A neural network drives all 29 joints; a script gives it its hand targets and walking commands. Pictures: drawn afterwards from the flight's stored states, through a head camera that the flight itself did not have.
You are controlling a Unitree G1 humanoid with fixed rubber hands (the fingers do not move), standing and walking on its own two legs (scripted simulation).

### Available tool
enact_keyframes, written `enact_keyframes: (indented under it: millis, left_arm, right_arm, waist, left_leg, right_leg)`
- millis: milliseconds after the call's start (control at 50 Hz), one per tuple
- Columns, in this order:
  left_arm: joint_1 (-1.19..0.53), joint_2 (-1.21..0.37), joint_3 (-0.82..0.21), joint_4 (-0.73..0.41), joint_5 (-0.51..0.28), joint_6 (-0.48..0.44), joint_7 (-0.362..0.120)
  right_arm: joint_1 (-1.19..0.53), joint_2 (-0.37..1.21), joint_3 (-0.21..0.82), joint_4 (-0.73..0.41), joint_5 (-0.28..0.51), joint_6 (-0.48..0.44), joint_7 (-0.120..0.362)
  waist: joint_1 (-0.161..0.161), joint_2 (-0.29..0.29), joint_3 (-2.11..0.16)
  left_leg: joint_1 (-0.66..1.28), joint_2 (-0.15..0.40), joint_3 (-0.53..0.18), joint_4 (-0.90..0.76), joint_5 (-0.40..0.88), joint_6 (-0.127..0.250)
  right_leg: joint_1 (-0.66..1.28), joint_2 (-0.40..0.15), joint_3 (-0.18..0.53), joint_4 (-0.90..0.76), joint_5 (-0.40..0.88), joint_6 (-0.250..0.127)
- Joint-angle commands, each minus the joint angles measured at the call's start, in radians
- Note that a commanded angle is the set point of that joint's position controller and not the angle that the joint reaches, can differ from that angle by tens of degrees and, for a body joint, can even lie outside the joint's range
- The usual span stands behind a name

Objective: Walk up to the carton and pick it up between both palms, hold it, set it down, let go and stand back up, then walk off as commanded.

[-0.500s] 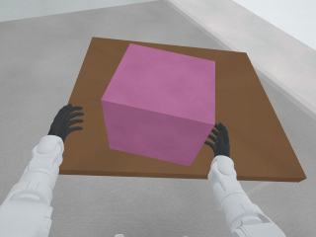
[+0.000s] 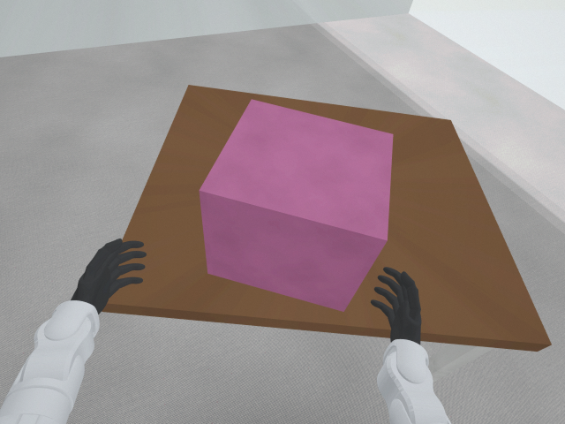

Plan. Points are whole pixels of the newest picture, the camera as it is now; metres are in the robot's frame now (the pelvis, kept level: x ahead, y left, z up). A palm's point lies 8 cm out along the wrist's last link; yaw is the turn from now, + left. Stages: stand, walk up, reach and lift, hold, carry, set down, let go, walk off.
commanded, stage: set down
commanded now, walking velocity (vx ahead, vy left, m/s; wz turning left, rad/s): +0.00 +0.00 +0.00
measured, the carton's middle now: (297, 205) +0.48 -0.01 -0.01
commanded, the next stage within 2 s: none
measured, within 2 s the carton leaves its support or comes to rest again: neither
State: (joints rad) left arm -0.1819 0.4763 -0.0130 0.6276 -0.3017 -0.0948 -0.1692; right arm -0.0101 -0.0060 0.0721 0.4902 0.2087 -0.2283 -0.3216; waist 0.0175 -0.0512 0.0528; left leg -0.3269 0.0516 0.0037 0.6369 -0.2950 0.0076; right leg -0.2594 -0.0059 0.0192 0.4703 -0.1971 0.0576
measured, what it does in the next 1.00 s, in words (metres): stands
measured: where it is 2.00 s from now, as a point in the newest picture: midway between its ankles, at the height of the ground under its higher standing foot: outside the picture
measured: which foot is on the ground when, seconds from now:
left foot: down 0.00-1.00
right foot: down 0.00-1.00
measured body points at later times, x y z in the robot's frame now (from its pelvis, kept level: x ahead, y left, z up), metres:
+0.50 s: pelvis +0.01 +0.01 +0.00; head -0.02 +0.03 +0.45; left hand +0.23 +0.29 +0.01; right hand +0.21 -0.17 +0.01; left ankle +0.03 +0.10 -0.73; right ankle +0.03 -0.17 -0.73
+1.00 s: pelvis +0.03 +0.00 +0.01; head +0.02 +0.03 +0.46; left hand +0.20 +0.27 -0.01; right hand +0.22 -0.19 +0.00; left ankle +0.03 +0.10 -0.73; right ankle +0.03 -0.17 -0.73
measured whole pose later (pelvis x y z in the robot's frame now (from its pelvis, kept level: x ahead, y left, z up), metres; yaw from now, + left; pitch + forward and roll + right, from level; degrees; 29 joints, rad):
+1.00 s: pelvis +0.03 +0.00 +0.01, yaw +1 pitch -9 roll -2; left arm 0.32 0.41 0.01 0.22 -0.26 -0.08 -0.14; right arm 0.40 -0.03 0.00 0.11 0.15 0.00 -0.23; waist 0.08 -0.02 0.13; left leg -0.05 0.03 0.01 0.52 -0.31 0.01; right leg 0.01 -0.02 0.04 0.37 -0.23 0.05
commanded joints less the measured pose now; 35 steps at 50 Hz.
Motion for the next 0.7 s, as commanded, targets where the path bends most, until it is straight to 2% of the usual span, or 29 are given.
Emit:
enact_keyframes:
  millis: [0,20,60,80,100,120,140,160,180,200,220,240,280,300,320,340,360,380,420,440,460,480,500,540,560,600,620,660,680]
  left_arm:
    - [-0.184,0.192,0.061,-0.335,-0.009,-0.021,0.009]
    - [-0.194,0.19,0.059,-0.367,-0.021,-0.02,0.012]
    - [-0.127,0.191,0.068,-0.322,-0.022,-0.009,0.001]
    - [-0.008,0.183,0.089,-0.374,-0.008,0.0,-0.002]
    - [-0.062,0.184,0.08,-0.397,-0.009,0.009,0.0]
    - [-0.083,0.206,0.087,-0.341,-0.02,0.006,-0.009]
    - [-0.042,0.199,0.094,-0.37,-0.014,0.006,-0.011]
    - [-0.087,0.203,0.082,-0.361,-0.022,0.005,-0.01]
    - [-0.027,0.183,0.087,-0.385,-0.008,0.007,-0.008]
    - [0.035,0.188,0.099,-0.418,0.004,0.004,-0.006]
    - [-0.009,0.196,0.098,-0.425,0.002,0.005,-0.004]
    - [0.012,0.194,0.098,-0.42,0.004,-0.001,-0.003]
    - [0.055,0.186,0.077,-0.419,-0.015,-0.009,0.0]
    - [0.049,0.18,0.076,-0.437,-0.013,-0.005,0.006]
    - [0.059,0.179,0.068,-0.452,-0.022,-0.004,0.011]
    - [0.104,0.176,0.072,-0.412,-0.027,-0.006,0.006]
    - [0.084,0.177,0.066,-0.41,-0.035,-0.007,0.009]
    - [0.141,0.175,0.073,-0.434,-0.04,-0.009,0.01]
    - [0.147,0.185,0.079,-0.431,-0.047,-0.011,0.007]
    - [0.154,0.181,0.073,-0.482,-0.049,-0.018,0.014]
    - [0.14,0.184,0.079,-0.457,-0.051,-0.024,0.013]
    - [0.144,0.188,0.081,-0.484,-0.046,-0.029,0.02]
    - [0.209,0.175,0.088,-0.505,-0.04,-0.039,0.024]
    - [0.201,0.181,0.087,-0.492,-0.037,-0.05,0.021]
    - [0.216,0.17,0.08,-0.493,-0.03,-0.046,0.026]
    - [0.241,0.161,0.08,-0.513,-0.023,-0.049,0.029]
    - [0.251,0.171,0.094,-0.505,-0.016,-0.051,0.025]
    - [0.289,0.137,0.087,-0.481,0.006,-0.033,0.028]
    - [0.272,0.141,0.085,-0.512,0.013,-0.032,0.03]
  right_arm:
    - [-0.102,-0.088,-0.065,-0.227,-0.018,-0.016,0.005]
    - [-0.111,-0.089,-0.085,-0.238,-0.033,-0.012,0.005]
    - [-0.044,-0.065,-0.044,-0.25,-0.025,0.011,0.0]
    - [0.06,-0.052,-0.03,-0.282,-0.026,0.006,-0.005]
    - [0.021,-0.071,-0.04,-0.278,-0.028,0.01,-0.008]
    - [0.005,-0.064,-0.033,-0.295,-0.034,0.018,-0.014]
    - [0.047,-0.052,-0.017,-0.31,-0.031,0.021,-0.013]
    - [-0.003,-0.063,-0.039,-0.309,-0.04,0.035,-0.012]
    - [0.051,-0.053,-0.03,-0.316,-0.031,0.037,-0.006]
    - [0.114,-0.057,-0.03,-0.339,-0.032,0.036,-0.002]
    - [0.062,-0.071,-0.05,-0.345,-0.037,0.043,-0.001]
    - [0.093,-0.067,-0.033,-0.375,-0.032,0.052,0.0]
    - [0.098,-0.073,-0.049,-0.438,-0.032,0.069,0.001]
    - [0.106,-0.073,-0.046,-0.441,-0.039,0.078,0.008]
    - [0.089,-0.078,-0.06,-0.486,-0.039,0.085,0.012]
    - [0.147,-0.077,-0.045,-0.486,-0.048,0.103,0.011]
    - [0.135,-0.076,-0.053,-0.49,-0.055,0.112,0.015]
    - [0.177,-0.072,-0.047,-0.53,-0.046,0.117,0.016]
    - [0.192,-0.076,-0.056,-0.546,-0.054,0.134,0.023]
    - [0.197,-0.074,-0.06,-0.57,-0.056,0.139,0.023]
    - [0.172,-0.079,-0.063,-0.585,-0.062,0.151,0.025]
    - [0.181,-0.085,-0.069,-0.587,-0.063,0.156,0.03]
    - [0.238,-0.074,-0.058,-0.596,-0.057,0.166,0.036]
    - [0.224,-0.083,-0.073,-0.6,-0.059,0.184,0.043]
    - [0.244,-0.079,-0.074,-0.568,-0.054,0.199,0.048]
    - [0.259,-0.082,-0.072,-0.582,-0.051,0.213,0.055]
    - [0.273,-0.075,-0.064,-0.595,-0.052,0.22,0.058]
    - [0.296,-0.092,-0.073,-0.539,-0.05,0.237,0.068]
    - [0.292,-0.099,-0.078,-0.542,-0.046,0.238,0.071]
  waist:
    - [0.001,0.285,-0.271]
    - [-0.017,0.276,-0.28]
    - [-0.003,0.243,-0.188]
    - [0.009,0.225,-0.186]
    - [-0.005,0.243,-0.199]
    - [-0.004,0.214,-0.165]
    - [0.007,0.208,-0.155]
    - [-0.004,0.208,-0.144]
    - [0.015,0.233,-0.122]
    - [0.024,0.23,-0.107]
    - [0.022,0.241,-0.094]
    - [0.031,0.237,-0.085]
    - [0.031,0.218,-0.038]
    - [0.036,0.225,-0.05]
    - [0.028,0.202,-0.041]
    - [0.027,0.159,-0.013]
    - [0.025,0.155,-0.013]
    - [0.037,0.155,-0.02]
    - [0.034,0.132,-0.012]
    - [0.033,0.146,-0.021]
    - [0.034,0.134,0.003]
    - [0.04,0.147,-0.017]
    - [0.045,0.16,0.009]
    - [0.042,0.155,0.009]
    - [0.044,0.177,0.02]
    - [0.052,0.196,0.027]
    - [0.055,0.184,0.022]
    - [0.053,0.234,0.066]
    - [0.055,0.248,0.042]
  left_leg:
    - [0.188,-0.004,0.024,-0.158,0.268,-0.106]
    - [0.194,-0.005,0.029,-0.163,0.248,-0.102]
    - [0.154,-0.011,0.04,-0.176,0.202,-0.088]
    - [0.201,-0.015,0.044,-0.186,0.227,-0.086]
    - [0.204,-0.016,0.046,-0.185,0.259,-0.088]
    - [0.175,-0.026,0.046,-0.182,0.201,-0.08]
    - [0.18,-0.022,0.05,-0.193,0.204,-0.075]
    - [0.154,-0.02,0.046,-0.204,0.147,-0.068]
    - [0.161,-0.015,0.042,-0.215,0.168,-0.077]
    - [0.187,-0.014,0.042,-0.222,0.183,-0.075]
    - [0.181,-0.009,0.032,-0.224,0.173,-0.082]
    - [0.169,-0.011,0.038,-0.23,0.167,-0.079]
    - [0.122,0.005,0.017,-0.263,0.055,-0.063]
    - [0.115,0.006,0.021,-0.272,0.046,-0.059]
    - [0.109,0.008,0.025,-0.277,0.019,-0.054]
    - [0.114,0.003,0.032,-0.278,0.018,-0.045]
    - [0.105,0.004,0.033,-0.282,-0.007,-0.039]
    - [0.136,0.0,0.042,-0.279,0.031,-0.043]
    - [0.137,0.0,0.043,-0.276,0.041,-0.032]
    - [0.136,0.005,0.037,-0.279,0.05,-0.035]
    - [0.099,0.009,0.029,-0.286,0.021,-0.025]
    - [0.09,0.015,0.024,-0.29,0.016,-0.027]
    - [0.098,0.019,0.019,-0.301,0.026,-0.027]
    - [0.072,0.017,0.017,-0.304,-0.006,-0.018]
    - [0.074,0.019,0.018,-0.31,-0.005,-0.019]
    - [0.076,0.015,0.02,-0.312,-0.004,-0.026]
    - [0.076,0.009,0.027,-0.306,0.01,-0.019]
    - [0.105,0.011,0.018,-0.313,0.031,-0.039]
    - [0.1,0.012,0.021,-0.312,0.034,-0.04]
  right_leg:
    - [0.124,0.044,-0.032,-0.084,0.037,-0.116]
    - [0.124,0.042,-0.028,-0.094,0.019,-0.115]
    - [0.154,0.026,-0.019,-0.102,0.013,-0.117]
    - [0.188,0.025,-0.012,-0.117,0.057,-0.115]
    - [0.177,0.028,-0.013,-0.117,0.058,-0.11]
    - [0.174,0.02,-0.008,-0.125,0.031,-0.107]
    - [0.193,0.019,-0.005,-0.128,0.037,-0.104]
    - [0.179,0.017,-0.01,-0.129,-0.018,-0.105]
    - [0.191,0.017,-0.011,-0.128,0.001,-0.113]
    - [0.202,0.019,-0.01,-0.13,0.015,-0.115]
    - [0.183,0.023,-0.016,-0.127,-0.013,-0.118]
    - [0.206,0.021,-0.01,-0.128,-0.022,-0.119]
    - [0.212,0.02,-0.018,-0.124,-0.061,-0.116]
    - [0.224,0.019,-0.015,-0.118,-0.073,-0.116]
    - [0.217,0.016,-0.018,-0.125,-0.092,-0.118]
    - [0.221,0.014,-0.009,-0.14,-0.101,-0.118]
    - [0.216,0.012,-0.009,-0.138,-0.126,-0.115]
    - [0.22,0.011,-0.004,-0.148,-0.114,-0.116]
    - [0.224,0.013,0.002,-0.15,-0.108,-0.115]
    - [0.231,0.014,-0.001,-0.146,-0.096,-0.115]
    - [0.241,0.015,0.001,-0.137,-0.096,-0.114]
    - [0.264,0.017,-0.003,-0.126,-0.091,-0.114]
    - [0.275,0.019,-0.003,-0.127,-0.063,-0.114]
    - [0.291,0.02,0.005,-0.123,-0.073,-0.111]
    - [0.285,0.016,0.007,-0.125,-0.077,-0.118]
    - [0.287,0.01,0.015,-0.138,-0.085,-0.122]
    - [0.297,0.008,0.02,-0.138,-0.077,-0.117]
    - [0.264,0.007,0.023,-0.153,-0.086,-0.127]
    - [0.284,0.006,0.023,-0.152,-0.078,-0.126]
